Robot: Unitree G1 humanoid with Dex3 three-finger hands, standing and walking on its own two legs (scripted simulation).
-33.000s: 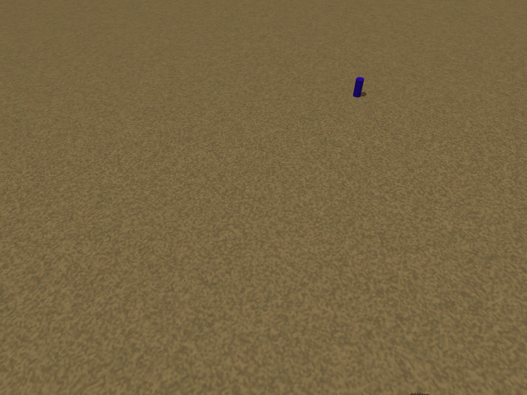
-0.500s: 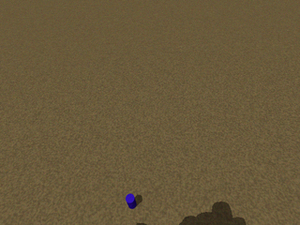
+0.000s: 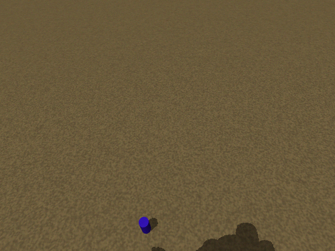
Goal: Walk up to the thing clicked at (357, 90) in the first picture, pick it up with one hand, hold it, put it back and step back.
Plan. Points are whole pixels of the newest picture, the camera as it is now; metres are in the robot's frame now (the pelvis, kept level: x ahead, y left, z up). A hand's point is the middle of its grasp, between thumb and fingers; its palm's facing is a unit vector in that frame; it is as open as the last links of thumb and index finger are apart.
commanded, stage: stand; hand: left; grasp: from the side
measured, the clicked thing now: (145, 225) +0.38 +0.19 -0.72
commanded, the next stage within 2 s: step back in 0.06 s
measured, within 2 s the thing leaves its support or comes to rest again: neither
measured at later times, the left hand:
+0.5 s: hand out of the picture +0.09 +0.31 -0.18, palm faces -0.04 -0.93 -0.36, open 7.4 cm
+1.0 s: hand out of the picture -0.01 +0.31 -0.16, palm faces -0.07 -0.91 -0.40, open 7.4 cm
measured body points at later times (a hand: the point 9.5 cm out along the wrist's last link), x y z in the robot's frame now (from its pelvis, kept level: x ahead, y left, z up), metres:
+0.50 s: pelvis -0.06 +0.05 -0.02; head +0.02 +0.08 +0.42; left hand +0.10 +0.36 -0.16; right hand -0.01 -0.27 -0.13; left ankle -0.07 +0.14 -0.75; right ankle -0.05 -0.10 -0.69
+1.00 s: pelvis -0.15 +0.06 -0.02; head -0.08 +0.05 +0.43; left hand -0.01 +0.36 -0.13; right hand -0.06 -0.26 -0.14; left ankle -0.19 +0.20 -0.68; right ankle -0.12 -0.06 -0.75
